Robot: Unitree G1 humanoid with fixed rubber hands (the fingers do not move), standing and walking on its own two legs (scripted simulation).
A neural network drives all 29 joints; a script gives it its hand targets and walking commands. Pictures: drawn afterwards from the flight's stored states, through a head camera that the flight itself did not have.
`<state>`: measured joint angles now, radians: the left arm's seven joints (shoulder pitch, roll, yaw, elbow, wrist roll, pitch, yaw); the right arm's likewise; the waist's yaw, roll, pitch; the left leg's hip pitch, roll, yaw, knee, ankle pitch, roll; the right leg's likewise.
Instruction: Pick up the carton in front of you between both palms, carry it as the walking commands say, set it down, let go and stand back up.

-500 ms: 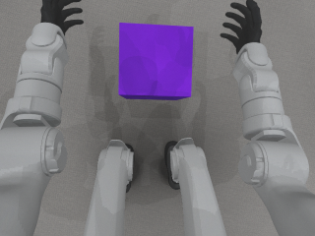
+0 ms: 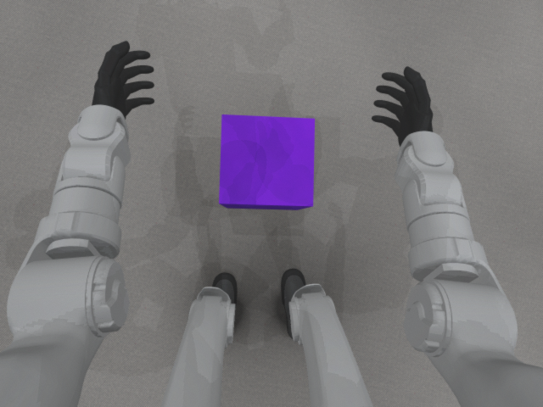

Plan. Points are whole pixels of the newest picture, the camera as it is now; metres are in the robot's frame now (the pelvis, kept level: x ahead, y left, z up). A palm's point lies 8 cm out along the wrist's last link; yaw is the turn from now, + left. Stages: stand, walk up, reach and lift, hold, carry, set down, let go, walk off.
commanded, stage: let go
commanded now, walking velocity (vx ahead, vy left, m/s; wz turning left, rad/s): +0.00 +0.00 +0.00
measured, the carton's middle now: (265, 169) +0.49 -0.02 -0.52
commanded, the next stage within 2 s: stand in 1.20 s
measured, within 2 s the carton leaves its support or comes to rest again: neither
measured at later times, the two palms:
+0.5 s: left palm (39, 233) +0.34 +0.22 +0.00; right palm (502, 246) +0.33 -0.23 +0.01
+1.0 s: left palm out of the picture +0.24 +0.23 +0.06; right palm out of the picture +0.24 -0.23 +0.06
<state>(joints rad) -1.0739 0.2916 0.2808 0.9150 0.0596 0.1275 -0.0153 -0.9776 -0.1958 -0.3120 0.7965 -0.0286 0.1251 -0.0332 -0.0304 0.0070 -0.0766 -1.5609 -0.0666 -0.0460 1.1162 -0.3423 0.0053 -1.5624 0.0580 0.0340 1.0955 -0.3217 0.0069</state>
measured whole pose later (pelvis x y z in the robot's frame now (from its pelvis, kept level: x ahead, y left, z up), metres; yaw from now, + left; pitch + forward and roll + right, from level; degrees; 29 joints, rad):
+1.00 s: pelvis +0.08 +0.00 +0.13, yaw +0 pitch -4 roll +0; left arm 0.22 0.21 0.04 0.43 0.00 0.13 -0.07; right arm 0.21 -0.21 -0.04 0.43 -0.01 0.14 0.08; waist 0.00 0.01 0.10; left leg -0.09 -0.05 -0.06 0.45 -0.28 0.02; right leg -0.10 0.04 0.06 0.44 -0.26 -0.01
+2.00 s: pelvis +0.09 +0.00 +0.13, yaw +1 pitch -1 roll +0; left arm 0.16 0.35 0.03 0.86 0.03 0.00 0.02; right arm 0.16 -0.36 -0.02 0.85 -0.03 -0.01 -0.03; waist 0.01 0.00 0.01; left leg -0.11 -0.04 -0.07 0.41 -0.28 0.02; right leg -0.12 0.04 0.05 0.41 -0.27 -0.02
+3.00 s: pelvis +0.07 +0.00 +0.13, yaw +1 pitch -2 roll +0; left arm 0.12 0.38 0.01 1.03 0.01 -0.01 0.01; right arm 0.12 -0.39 0.00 1.02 -0.01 -0.02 -0.02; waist 0.01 0.00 0.03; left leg -0.09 -0.04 -0.07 0.33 -0.20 0.02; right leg -0.10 0.04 0.05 0.33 -0.19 -0.02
